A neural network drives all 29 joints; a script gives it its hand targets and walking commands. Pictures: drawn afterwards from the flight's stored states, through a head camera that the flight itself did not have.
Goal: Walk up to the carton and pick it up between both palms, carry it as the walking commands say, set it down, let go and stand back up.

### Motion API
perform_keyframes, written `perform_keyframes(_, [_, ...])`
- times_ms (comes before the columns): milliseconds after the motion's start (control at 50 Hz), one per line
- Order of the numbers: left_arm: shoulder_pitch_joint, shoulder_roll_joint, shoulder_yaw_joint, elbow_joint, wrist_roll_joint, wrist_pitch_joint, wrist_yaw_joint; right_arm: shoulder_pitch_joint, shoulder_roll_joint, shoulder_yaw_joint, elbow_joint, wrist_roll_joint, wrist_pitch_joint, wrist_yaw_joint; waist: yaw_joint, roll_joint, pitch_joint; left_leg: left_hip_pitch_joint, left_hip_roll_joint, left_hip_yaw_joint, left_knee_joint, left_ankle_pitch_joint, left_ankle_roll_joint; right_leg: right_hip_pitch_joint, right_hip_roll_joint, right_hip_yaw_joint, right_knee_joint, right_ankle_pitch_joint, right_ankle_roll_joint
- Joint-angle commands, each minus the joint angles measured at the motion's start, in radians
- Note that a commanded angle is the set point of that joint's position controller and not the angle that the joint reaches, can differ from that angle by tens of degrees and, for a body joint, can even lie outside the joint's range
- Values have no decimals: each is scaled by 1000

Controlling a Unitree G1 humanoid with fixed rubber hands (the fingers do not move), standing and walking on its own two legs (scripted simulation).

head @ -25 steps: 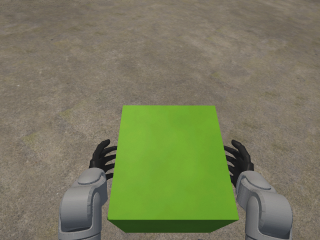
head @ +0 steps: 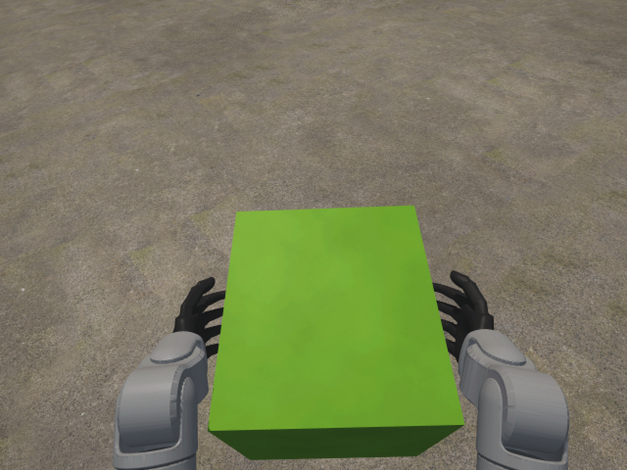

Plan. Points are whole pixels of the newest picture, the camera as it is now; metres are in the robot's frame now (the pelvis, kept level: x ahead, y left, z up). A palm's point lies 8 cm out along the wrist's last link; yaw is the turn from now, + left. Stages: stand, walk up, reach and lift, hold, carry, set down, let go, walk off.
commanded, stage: carry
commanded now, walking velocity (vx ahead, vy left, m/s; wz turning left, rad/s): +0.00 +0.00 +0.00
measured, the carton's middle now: (329, 337) +0.30 -0.01 +0.01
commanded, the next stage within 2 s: none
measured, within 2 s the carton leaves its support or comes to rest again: neither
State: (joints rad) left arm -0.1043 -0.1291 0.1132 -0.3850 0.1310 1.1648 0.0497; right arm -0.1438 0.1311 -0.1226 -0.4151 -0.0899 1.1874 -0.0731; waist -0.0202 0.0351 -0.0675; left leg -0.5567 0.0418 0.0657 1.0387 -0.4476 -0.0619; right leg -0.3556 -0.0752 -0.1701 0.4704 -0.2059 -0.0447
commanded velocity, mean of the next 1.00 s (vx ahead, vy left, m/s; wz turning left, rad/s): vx -0.13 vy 0.00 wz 0.00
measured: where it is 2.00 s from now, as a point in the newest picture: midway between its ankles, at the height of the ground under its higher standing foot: outside the picture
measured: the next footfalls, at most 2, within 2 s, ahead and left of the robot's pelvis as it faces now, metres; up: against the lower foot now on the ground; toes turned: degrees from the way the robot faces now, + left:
left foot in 0.18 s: -0.04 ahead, +0.10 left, +0.00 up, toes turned +10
right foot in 1.34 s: -0.16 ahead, -0.15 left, +0.00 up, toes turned -6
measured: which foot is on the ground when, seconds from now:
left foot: up 0.00-0.16, down 0.18-1.00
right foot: down 0.00-1.00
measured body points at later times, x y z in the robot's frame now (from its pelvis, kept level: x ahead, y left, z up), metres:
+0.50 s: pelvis -0.04 +0.02 -0.01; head -0.06 +0.01 +0.44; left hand +0.23 +0.19 +0.07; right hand +0.25 -0.13 +0.08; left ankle -0.08 +0.09 -0.74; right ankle +0.02 -0.09 -0.74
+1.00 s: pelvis -0.06 +0.02 -0.02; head -0.05 +0.02 +0.43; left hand +0.21 +0.19 +0.05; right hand +0.23 -0.12 +0.06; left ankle -0.07 +0.09 -0.74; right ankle +0.02 -0.09 -0.74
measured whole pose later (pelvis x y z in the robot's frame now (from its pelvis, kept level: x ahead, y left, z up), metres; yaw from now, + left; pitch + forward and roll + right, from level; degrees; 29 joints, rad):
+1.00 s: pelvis -0.06 +0.02 -0.02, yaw +3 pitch +3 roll +0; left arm -0.17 -0.13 0.14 -0.33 0.15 1.20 0.05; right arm -0.19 0.14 -0.15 -0.35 -0.12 1.19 -0.06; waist -0.01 -0.01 -0.03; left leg -0.33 -0.01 0.13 0.64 -0.34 0.05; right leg -0.44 -0.11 -0.23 0.59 -0.18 -0.03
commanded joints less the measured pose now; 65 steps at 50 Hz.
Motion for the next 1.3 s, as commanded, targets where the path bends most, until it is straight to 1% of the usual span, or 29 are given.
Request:
perform_keyframes(0, [-357,-814,-654,-29,-389,27,-235,-305,837,794,42,358,16,233,31,-199,-289,114,-32,42,-261,-2,20,278,-216,206,-113,416,-53])
perform_keyframes(40, [-385,-827,-677,-21,-397,39,-244,-312,844,775,72,341,18,238,34,-187,-273,164,-51,59,-394,17,23,293,-225,210,-115,385,-47])
perform_keyframes(80, [-412,-837,-697,-9,-407,44,-248,-322,854,768,95,339,17,245,17,-121,-259,281,-36,51,-643,175,29,261,-218,190,-104,314,-25])
perform_keyframes(100, [-428,-841,-702,7,-408,45,-250,-341,860,763,108,337,18,250,14,-90,-255,368,1,24,-702,256,32,214,-209,173,-93,262,6])
perform_keyframes(140, [-478,-854,-719,1,-419,37,-252,-388,870,760,105,349,15,256,16,-35,-256,490,96,-66,-715,300,47,121,-180,154,-68,212,64])
perform_keyframes(160, [-486,-853,-719,-4,-424,31,-253,-400,870,760,93,361,15,258,17,15,-261,519,167,-144,-714,336,65,64,-145,137,-35,152,89])
perform_keyframes(180, [-486,-846,-705,7,-424,30,-254,-414,865,757,78,368,17,257,21,28,-242,520,207,-157,-688,377,73,12,-102,105,-32,42,96])
perform_keyframes(200, [-560,-851,-719,-14,-439,31,-260,-452,875,750,70,355,8,253,14,48,-173,391,181,-101,-675,318,93,68,-88,83,-55,50,88])
perform_keyframes(220, [-594,-853,-718,-26,-450,33,-264,-460,894,746,73,351,6,251,16,31,-150,278,152,-93,-696,235,95,155,-90,77,-41,34,77])
perform_keyframes(260, [-600,-841,-717,-30,-458,37,-263,-457,895,745,70,354,10,247,17,-1,-128,207,129,-97,-736,155,98,185,-85,73,-27,4,72])
perform_keyframes(300, [-560,-828,-717,-4,-455,48,-259,-420,869,735,99,344,22,246,19,17,-134,219,124,-89,-726,109,99,171,-90,84,-44,6,65])
perform_keyframes(380, [-509,-825,-692,52,-432,67,-256,-403,858,735,114,341,34,246,18,3,-177,253,116,-85,-689,246,101,183,-103,79,-33,68,55])
perform_keyframes(480, [-533,-844,-676,58,-420,57,-253,-476,880,759,82,371,33,257,19,-50,-176,263,109,-72,-671,275,100,158,-105,74,-41,61,46])
perform_keyframes(680, [-508,-833,-658,56,-388,14,-232,-431,867,726,113,348,-1,255,14,-23,-260,350,99,-45,-621,435,98,175,-116,71,0,217,32])
perform_keyframes(740, [-535,-854,-707,-15,-431,30,-233,-444,890,768,46,379,13,253,12,-18,-259,369,125,-45,-556,638,83,165,-137,67,51,382,39])
perform_keyframes(780, [-511,-845,-700,-11,-434,41,-234,-419,891,762,52,377,22,249,10,-42,-265,363,134,-35,-487,729,74,157,-149,66,95,491,43])
perform_keyframes(880, [-450,-820,-683,16,-427,56,-241,-365,874,759,75,364,30,246,10,-65,-295,307,122,-38,-402,719,82,152,-180,86,142,645,14])
perform_keyframes(920, [-464,-831,-692,-5,-429,50,-241,-376,881,763,57,369,27,249,10,-71,-293,294,118,-36,-406,643,87,137,-187,96,134,624,5])
perform_keyframes(960, [-498,-846,-707,-37,-439,44,-241,-400,898,764,39,382,20,253,9,-53,-286,281,126,-56,-432,579,100,116,-184,101,133,536,5])
perform_keyframes(980, [-512,-849,-710,-49,-440,39,-241,-427,901,770,15,387,16,254,9,-46,-272,278,151,-87,-460,582,116,93,-168,86,146,439,10])
perform_keyframes(1020, [-524,-855,-719,-61,-444,36,-239,-426,893,765,3,388,13,254,8,34,-239,294,226,-169,-529,650,165,5,-107,51,212,201,25])
perform_keyframes(1060, [-511,-841,-727,-69,-447,37,-239,-399,885,755,7,380,12,252,-1,158,-218,263,326,-254,-605,701,253,-57,-30,38,409,-248,31])
perform_keyframes(1080, [-524,-834,-732,-73,-452,38,-240,-402,881,752,5,375,11,252,-7,160,-201,237,352,-275,-643,714,283,-91,-15,69,523,-343,30])
perform_keyframes(1100, [-520,-843,-735,-70,-453,39,-238,-400,880,747,11,374,15,253,-5,130,-190,230,353,-256,-648,731,289,-124,-8,94,602,-353,27])
perform_keyframes(1140, [-516,-858,-735,-76,-463,35,-241,-397,891,750,0,373,19,255,8,63,-200,268,324,-197,-597,799,276,-173,-4,119,604,-336,21])
perform_keyframes(1220, [-430,-849,-722,-72,-468,37,-240,-327,878,744,-16,356,18,240,15,49,-306,449,265,-130,-496,1011,208,-106,28,79,277,-232,36])
perform_keyframes(1240, [-412,-846,-719,-69,-466,38,-244,-302,870,743,-11,346,17,236,18,50,-332,483,235,-97,-464,1017,180,-42,28,68,111,-108,43])
perform_keyframes(1260, [-420,-845,-722,-73,-469,37,-245,-274,862,742,-2,336,15,231,18,41,-352,477,187,-60,-420,1001,146,55,3,76,-31,137,48])
perform_keyframes(1280, [-402,-837,-714,-61,-463,38,-251,-270,864,746,-10,331,12,227,11,-14,-379,378,132,-33,-381,867,103,196,-55,124,-7,437,39])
